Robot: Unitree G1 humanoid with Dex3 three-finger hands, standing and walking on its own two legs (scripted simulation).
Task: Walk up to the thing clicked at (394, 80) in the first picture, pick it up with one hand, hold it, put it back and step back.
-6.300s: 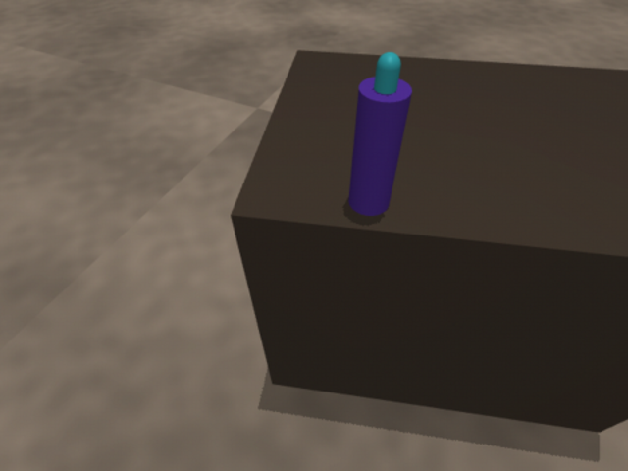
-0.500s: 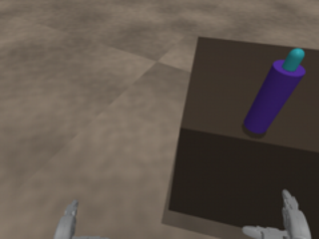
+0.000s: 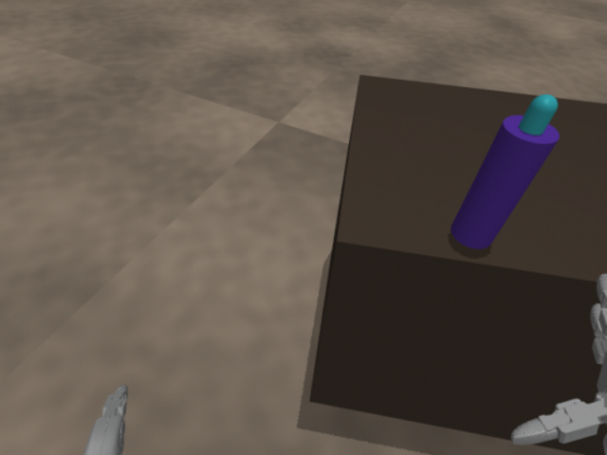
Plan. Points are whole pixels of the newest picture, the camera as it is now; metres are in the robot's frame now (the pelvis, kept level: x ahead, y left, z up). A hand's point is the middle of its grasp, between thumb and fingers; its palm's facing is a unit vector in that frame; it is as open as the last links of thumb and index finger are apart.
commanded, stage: rise first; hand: right
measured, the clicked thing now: (503, 176) +0.45 -0.29 +0.15
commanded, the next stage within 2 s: go down in 1.28 s
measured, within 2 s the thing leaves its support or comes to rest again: neither
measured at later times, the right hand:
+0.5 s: hand (604, 353) +0.18 -0.27 +0.15, palm faces +0.41 +0.81 -0.42, open 17.5 cm
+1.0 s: hand out of the picture +0.18 -0.27 +0.19, palm faces +0.45 +0.78 -0.43, open 17.4 cm
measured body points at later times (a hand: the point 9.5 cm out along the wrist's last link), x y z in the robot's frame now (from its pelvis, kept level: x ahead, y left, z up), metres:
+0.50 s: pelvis -0.01 +0.00 +0.00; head -0.02 +0.03 +0.45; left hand +0.15 +0.26 -0.10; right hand +0.15 -0.31 +0.18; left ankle -0.02 +0.10 -0.74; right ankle -0.01 -0.10 -0.74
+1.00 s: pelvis -0.01 +0.00 +0.00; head -0.02 +0.02 +0.45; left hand +0.15 +0.26 -0.09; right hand +0.15 -0.31 +0.21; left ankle -0.02 +0.10 -0.74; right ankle -0.01 -0.10 -0.74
